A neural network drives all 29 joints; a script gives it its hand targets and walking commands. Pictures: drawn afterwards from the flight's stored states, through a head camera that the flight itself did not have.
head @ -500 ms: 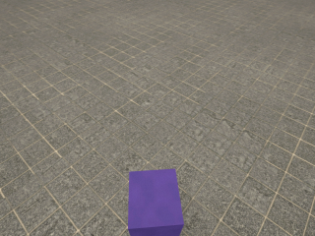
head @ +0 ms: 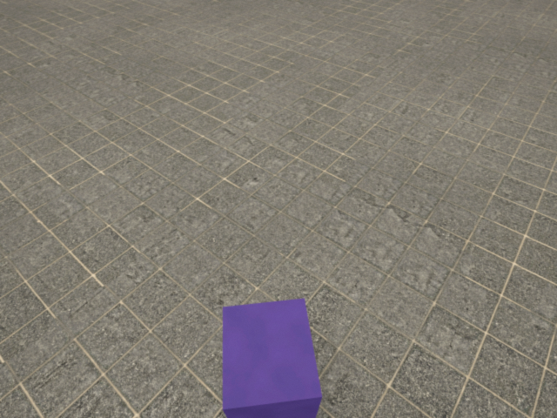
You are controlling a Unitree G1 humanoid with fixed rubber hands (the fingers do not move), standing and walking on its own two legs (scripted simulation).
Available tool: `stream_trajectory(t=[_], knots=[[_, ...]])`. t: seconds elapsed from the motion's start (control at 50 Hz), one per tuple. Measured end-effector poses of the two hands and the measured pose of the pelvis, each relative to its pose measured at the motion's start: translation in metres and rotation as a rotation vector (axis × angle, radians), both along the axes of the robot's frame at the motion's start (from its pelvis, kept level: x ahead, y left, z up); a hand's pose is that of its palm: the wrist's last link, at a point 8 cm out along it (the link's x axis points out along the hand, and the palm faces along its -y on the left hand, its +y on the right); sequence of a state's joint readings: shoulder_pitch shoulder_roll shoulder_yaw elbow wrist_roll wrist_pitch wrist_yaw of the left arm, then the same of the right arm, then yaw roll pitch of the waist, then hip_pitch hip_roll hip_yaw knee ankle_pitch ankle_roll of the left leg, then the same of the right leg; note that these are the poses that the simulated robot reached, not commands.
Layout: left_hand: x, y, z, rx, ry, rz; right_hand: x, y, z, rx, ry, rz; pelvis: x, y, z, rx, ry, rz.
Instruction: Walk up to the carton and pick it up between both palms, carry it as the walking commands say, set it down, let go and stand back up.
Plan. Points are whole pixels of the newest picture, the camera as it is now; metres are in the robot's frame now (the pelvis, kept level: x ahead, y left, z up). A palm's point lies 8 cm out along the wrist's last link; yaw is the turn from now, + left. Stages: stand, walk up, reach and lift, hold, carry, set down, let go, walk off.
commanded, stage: stand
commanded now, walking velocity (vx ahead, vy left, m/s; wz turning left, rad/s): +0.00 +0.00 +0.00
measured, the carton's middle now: (269, 364) +0.43 +0.04 -0.64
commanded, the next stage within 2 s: reach and lift in 0.64 s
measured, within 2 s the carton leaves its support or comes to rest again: neither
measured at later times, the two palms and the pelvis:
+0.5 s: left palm out of the picture +0.00 +0.21 -0.14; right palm out of the picture -0.02 -0.25 -0.15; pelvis +0.00 -0.02 +0.00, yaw +0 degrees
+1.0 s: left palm out of the picture +0.12 +0.22 -0.14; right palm out of the picture +0.13 -0.23 -0.14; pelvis -0.02 -0.02 -0.03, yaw -2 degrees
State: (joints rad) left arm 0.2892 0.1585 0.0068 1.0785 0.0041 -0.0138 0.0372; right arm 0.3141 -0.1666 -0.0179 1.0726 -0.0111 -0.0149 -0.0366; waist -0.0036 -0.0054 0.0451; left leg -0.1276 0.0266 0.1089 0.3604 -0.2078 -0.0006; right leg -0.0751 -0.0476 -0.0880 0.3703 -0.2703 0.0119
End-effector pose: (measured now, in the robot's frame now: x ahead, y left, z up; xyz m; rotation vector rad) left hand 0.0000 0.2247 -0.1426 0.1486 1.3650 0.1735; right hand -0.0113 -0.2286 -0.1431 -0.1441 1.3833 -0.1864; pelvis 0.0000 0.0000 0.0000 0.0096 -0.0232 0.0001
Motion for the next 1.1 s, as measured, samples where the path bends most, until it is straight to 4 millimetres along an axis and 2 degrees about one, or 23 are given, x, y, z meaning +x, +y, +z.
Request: stream_trajectory(t=[0.22,0.64,0.66,0.68,0.76,0.8,0.82,0.88,1.0,1.1], knots=[[0.0,-0.013,0.002,0.003,-0.011,0.002,0.003,-0.013,-0.002,0.002,-0.011,0.002,0.0,-0.012,0.0,0.0,-0.006,0.001],[0.003,-0.02,0.003,0.018,-0.019,-0.002,-0.016,-0.023,-0.004,0.009,0.035,-0.011,0.0,-0.025,-0.001,0.002,-0.011,-0.002],[0.008,-0.02,0.002,0.013,-0.037,0.01,-0.011,-0.023,-0.005,0.019,0.017,-0.022,0.0,-0.026,-0.003,0.007,0.026,-0.006],[0.021,-0.019,0.001,0.01,-0.066,0.011,0.004,-0.024,-0.005,0.028,-0.023,-0.026,-0.002,-0.026,-0.007,0.009,0.064,-0.013],[0.105,-0.014,-0.001,0.006,-0.173,-0.044,0.107,-0.028,0.001,0.024,-0.192,0.052,-0.019,-0.025,-0.024,0.006,0.133,-0.025],[0.138,-0.013,0.006,0.004,-0.176,-0.055,0.144,-0.029,0.008,0.01,-0.191,0.07,-0.024,-0.025,-0.027,0.006,0.154,-0.023],[0.148,-0.013,0.009,-0.001,-0.166,-0.052,0.155,-0.028,0.011,0.005,-0.173,0.077,-0.025,-0.025,-0.027,0.005,0.167,-0.021],[0.153,-0.013,0.012,-0.018,-0.113,-0.034,0.163,-0.02,0.012,0.01,-0.101,0.099,-0.024,-0.023,-0.025,0.002,0.209,-0.019],[0.119,-0.006,0.005,-0.021,-0.096,0.028,0.138,0.001,-0.002,0.082,-0.08,0.107,-0.025,-0.016,-0.027,-0.004,0.261,-0.029],[0.117,0.006,-0.006,-0.004,-0.158,0.042,0.143,-0.002,-0.015,0.072,-0.149,0.12,-0.039,-0.01,-0.042,0.0,0.296,-0.037]])
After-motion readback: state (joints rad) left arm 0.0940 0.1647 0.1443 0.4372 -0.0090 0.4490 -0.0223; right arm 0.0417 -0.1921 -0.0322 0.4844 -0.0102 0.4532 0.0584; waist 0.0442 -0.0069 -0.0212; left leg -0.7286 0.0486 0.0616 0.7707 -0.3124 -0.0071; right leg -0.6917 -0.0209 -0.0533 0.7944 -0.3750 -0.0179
